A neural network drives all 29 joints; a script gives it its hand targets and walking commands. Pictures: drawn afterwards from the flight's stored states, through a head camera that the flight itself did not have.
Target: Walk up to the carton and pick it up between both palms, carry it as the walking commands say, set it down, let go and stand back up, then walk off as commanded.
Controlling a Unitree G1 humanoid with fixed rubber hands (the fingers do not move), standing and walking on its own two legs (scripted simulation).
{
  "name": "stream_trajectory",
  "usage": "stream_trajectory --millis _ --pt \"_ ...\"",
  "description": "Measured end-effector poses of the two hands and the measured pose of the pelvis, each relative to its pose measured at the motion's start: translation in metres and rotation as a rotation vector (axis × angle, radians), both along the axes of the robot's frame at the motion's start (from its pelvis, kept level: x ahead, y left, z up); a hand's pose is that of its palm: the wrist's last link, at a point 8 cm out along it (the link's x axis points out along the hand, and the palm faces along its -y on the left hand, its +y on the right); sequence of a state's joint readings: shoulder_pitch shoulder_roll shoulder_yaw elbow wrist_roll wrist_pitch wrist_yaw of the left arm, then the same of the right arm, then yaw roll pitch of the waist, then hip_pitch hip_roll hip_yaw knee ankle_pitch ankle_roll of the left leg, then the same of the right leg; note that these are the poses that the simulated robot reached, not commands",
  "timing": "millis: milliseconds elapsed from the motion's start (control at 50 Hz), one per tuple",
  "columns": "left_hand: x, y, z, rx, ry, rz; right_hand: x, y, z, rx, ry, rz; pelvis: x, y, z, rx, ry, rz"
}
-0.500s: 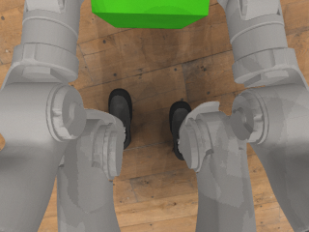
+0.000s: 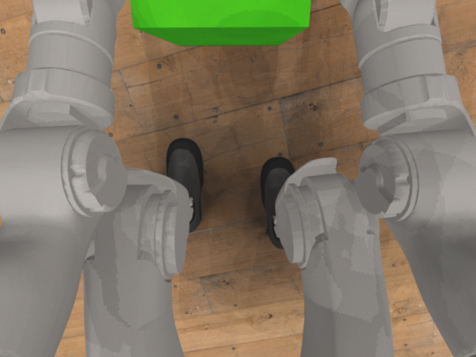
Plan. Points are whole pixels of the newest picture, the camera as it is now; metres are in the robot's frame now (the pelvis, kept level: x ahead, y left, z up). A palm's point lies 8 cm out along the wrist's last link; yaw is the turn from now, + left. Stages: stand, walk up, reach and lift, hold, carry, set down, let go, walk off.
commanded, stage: set down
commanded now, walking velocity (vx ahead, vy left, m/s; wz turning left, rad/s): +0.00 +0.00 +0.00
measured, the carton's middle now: out of the picture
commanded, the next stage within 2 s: none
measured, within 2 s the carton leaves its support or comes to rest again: neither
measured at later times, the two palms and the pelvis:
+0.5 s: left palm out of the picture +0.55 +0.16 -0.20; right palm out of the picture +0.56 -0.12 -0.20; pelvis +0.00 +0.00 +0.00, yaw +0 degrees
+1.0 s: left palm out of the picture +0.55 +0.16 -0.21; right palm out of the picture +0.56 -0.12 -0.20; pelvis +0.00 +0.00 +0.00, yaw +0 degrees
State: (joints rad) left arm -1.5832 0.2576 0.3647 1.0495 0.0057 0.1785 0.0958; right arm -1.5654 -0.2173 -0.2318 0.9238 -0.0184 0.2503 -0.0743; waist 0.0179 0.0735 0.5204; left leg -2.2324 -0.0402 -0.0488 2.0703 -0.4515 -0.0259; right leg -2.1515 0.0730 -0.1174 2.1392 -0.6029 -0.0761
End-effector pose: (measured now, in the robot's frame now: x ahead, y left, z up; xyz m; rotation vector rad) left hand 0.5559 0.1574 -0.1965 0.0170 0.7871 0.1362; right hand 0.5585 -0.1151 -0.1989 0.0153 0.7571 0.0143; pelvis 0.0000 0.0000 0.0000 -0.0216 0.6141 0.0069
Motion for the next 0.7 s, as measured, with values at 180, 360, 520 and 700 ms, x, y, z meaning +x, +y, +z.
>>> stream_trajectory --millis 180,360,520,700 --pt "-0.0005 0.0010 -0.0014 -0.005 0.002 -0.001 -0.0004 -0.0005 -0.0011 0.017 0.000 0.005 0.0007 0.0005 0.0000 0.000 0.003 -0.001" --pt "-0.0018 0.0014 -0.0029 -0.012 0.005 0.003 -0.0013 -0.0009 -0.0018 0.014 0.000 0.020 0.0010 0.0004 0.0000 0.000 0.005 -0.001" --pt "-0.0025 0.0016 -0.0037 -0.014 0.007 0.006 -0.0019 -0.0010 -0.0021 0.013 0.002 0.027 0.0011 0.0004 -0.0004 0.001 0.005 -0.002" --pt "-0.0037 0.0017 -0.0047 -0.017 0.008 0.008 -0.0026 -0.0013 -0.0025 0.005 0.002 0.037 0.0009 0.0005 -0.0016 0.001 0.001 -0.003"
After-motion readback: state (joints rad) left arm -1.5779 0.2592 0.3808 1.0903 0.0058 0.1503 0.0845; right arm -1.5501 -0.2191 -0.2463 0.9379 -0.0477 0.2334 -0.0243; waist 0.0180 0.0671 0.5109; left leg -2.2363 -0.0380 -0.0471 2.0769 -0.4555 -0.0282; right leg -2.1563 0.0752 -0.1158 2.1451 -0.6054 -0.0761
